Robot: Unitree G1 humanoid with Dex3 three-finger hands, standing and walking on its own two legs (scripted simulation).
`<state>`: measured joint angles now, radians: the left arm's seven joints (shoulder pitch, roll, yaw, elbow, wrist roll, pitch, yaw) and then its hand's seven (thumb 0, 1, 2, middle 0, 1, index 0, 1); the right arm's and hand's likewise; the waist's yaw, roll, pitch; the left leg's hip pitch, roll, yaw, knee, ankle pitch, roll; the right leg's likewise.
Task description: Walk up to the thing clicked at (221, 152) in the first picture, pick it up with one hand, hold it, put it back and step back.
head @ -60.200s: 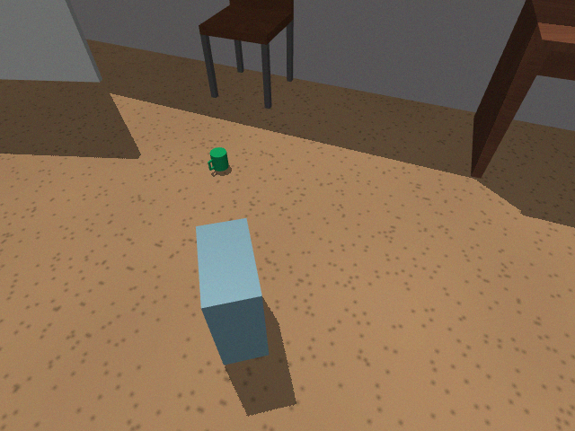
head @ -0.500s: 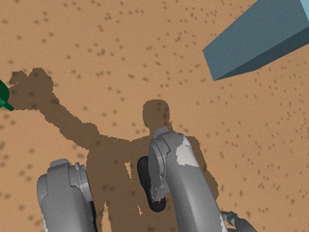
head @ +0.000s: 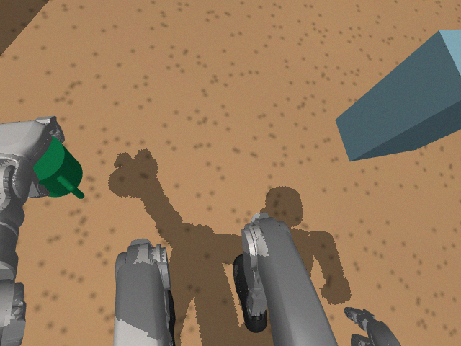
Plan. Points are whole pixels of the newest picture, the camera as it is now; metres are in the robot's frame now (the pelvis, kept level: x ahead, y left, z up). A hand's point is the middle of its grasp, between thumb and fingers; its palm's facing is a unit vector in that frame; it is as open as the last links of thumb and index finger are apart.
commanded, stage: lift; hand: left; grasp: from above
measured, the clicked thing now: (54, 172) +0.46 +0.26 -0.16
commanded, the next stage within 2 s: hold in 1.06 s
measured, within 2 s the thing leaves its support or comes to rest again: neither
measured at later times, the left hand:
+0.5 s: hand out of the picture +0.39 +0.24 +0.08, palm faces -0.47 -0.08 -0.88, open 11.7 cm
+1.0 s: hand out of the picture +0.38 +0.22 +0.19, palm faces -0.46 -0.09 -0.89, open 11.6 cm
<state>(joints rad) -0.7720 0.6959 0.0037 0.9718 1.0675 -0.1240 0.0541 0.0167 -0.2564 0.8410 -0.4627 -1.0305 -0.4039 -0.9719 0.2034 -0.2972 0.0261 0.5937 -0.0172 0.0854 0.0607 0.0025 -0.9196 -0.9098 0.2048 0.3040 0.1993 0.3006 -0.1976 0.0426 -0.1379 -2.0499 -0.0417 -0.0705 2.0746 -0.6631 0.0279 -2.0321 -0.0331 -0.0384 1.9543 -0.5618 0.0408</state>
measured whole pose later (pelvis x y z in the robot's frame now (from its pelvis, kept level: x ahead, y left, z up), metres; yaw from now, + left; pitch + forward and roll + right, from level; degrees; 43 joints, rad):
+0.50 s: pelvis +0.03 -0.01 +0.17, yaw +2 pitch +24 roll -2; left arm -0.43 0.49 -0.11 0.81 0.99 -0.02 0.10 0.01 -0.26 0.86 -0.44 -1.05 -0.38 -0.99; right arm 0.21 -0.24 -0.01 0.69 0.05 0.04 -0.04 0.01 -0.90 -0.90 0.21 0.30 0.20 0.30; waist -0.11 0.04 -0.16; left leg -1.32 0.00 -0.03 1.48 -0.59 0.01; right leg -1.34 -0.01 -0.01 1.41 -0.49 0.03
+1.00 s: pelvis +0.06 -0.01 +0.28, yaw +2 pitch +13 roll -1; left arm -0.34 0.38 -0.18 0.88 1.00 0.02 0.17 0.01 -0.25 0.84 -0.46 -1.03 -0.40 -0.97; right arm 0.26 -0.24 -0.04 0.75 0.04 0.00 -0.05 0.01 -0.90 -0.90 0.20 0.30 0.20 0.30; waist -0.07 0.03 -0.10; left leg -0.75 0.01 -0.01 0.98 -0.45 0.00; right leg -0.79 0.00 0.01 0.93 -0.36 0.02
